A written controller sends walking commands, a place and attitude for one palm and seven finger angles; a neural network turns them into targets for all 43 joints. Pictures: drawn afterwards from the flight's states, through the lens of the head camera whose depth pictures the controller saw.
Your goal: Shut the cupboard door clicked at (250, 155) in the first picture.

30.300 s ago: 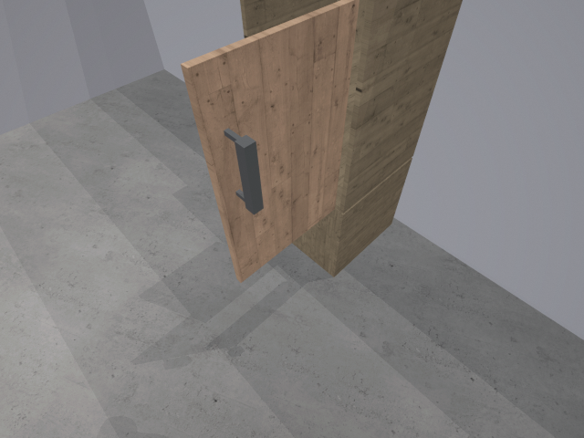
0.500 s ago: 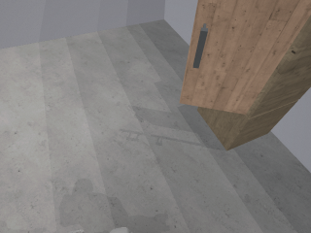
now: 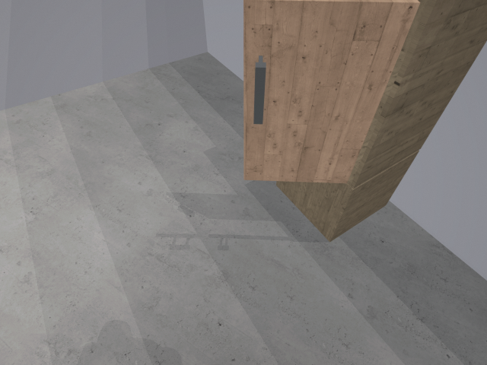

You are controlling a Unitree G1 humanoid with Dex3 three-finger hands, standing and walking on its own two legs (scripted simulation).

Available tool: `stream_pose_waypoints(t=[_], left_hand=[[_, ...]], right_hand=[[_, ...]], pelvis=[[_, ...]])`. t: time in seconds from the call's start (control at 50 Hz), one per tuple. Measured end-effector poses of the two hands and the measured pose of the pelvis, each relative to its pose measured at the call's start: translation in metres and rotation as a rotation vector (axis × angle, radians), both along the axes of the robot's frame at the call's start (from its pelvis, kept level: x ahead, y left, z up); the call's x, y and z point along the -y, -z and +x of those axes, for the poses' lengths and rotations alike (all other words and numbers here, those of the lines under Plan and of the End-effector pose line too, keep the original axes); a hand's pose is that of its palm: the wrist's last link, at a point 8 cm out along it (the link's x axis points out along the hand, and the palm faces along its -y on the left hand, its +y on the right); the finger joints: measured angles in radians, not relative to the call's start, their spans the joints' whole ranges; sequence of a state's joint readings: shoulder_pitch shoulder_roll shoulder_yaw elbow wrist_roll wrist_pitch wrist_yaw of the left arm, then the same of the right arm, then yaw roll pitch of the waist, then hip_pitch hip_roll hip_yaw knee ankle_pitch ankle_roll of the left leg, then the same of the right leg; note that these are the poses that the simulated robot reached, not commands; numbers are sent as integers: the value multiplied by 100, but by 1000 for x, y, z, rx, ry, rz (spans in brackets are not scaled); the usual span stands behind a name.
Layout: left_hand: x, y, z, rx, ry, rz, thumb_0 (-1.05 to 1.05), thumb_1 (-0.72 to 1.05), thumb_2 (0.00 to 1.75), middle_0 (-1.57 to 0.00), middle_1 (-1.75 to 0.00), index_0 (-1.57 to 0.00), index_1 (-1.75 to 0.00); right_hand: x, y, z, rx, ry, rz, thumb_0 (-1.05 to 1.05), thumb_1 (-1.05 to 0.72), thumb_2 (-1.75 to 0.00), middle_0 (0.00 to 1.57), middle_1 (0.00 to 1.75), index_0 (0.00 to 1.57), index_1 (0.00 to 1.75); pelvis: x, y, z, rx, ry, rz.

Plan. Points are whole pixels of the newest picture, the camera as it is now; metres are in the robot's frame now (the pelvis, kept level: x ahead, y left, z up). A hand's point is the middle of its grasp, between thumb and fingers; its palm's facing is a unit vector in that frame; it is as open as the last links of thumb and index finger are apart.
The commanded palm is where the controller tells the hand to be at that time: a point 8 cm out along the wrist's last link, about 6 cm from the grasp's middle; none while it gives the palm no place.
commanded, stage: take the last steps up to it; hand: left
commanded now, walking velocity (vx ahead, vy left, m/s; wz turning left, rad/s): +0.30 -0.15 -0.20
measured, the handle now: (259, 90) +0.75 -0.02 +0.05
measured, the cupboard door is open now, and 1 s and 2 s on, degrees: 55 55 55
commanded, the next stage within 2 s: come to a stop and stand still in 0.56 s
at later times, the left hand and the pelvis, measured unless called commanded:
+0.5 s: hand (177, 299) +0.28 +0.16 -0.16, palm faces -0.14 -0.98 -0.16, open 7.4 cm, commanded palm none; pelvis +0.17 -0.03 +0.02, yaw -6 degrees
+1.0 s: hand (224, 252) +0.39 +0.06 -0.15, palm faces -0.06 -0.97 -0.25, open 7.2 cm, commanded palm none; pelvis +0.30 -0.12 +0.01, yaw -5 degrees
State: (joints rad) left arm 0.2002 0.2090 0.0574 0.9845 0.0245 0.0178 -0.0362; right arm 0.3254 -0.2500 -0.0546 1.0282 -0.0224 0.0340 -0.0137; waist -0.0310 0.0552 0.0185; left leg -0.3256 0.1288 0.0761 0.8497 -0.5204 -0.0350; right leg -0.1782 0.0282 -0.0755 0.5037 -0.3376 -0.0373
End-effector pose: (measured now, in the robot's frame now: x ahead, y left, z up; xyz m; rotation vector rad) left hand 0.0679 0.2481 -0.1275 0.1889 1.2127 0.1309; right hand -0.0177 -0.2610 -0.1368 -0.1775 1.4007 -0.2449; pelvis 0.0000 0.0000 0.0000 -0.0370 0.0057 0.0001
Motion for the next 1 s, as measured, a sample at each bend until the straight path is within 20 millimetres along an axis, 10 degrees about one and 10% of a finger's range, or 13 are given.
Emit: stream_pose_waypoints(t=[0.28,0.52,0.68,0.82,1.0], left_hand=[[12,41,32,-238,16,-76,0,91,90,-20,-30,-20,-30],[48,-1,227,-13,148,-53,0,92,90,-19,-30,-19,-30],[116,4,333,81,216,-2,0,91,90,-19,-30,-19,-30],[159,0,330,-2,167,3,0,91,90,-19,-30,-20,-30],[137,-6,316,-32,49,35,-1,93,90,-20,-30,-20,-30]], right_hand=[[1,-17,151,213,-39,-75,0,-91,-90,20,30,20,30],[-3,-27,131,-20,119,18,0,-90,-90,20,30,20,30],[42,5,143,-171,216,98,0,-90,-90,20,30,20,30],[97,8,245,-59,158,62,1,-91,-90,20,30,20,30],[117,-11,386,178,8,23,0,-91,-90,19,30,20,30]], pelvis=[[-2,11,96,1,63,9],[30,-17,179,-2,112,3],[94,8,248,-6,112,40],[119,-4,282,-2,109,46],[118,-11,298,-6,90,45]])
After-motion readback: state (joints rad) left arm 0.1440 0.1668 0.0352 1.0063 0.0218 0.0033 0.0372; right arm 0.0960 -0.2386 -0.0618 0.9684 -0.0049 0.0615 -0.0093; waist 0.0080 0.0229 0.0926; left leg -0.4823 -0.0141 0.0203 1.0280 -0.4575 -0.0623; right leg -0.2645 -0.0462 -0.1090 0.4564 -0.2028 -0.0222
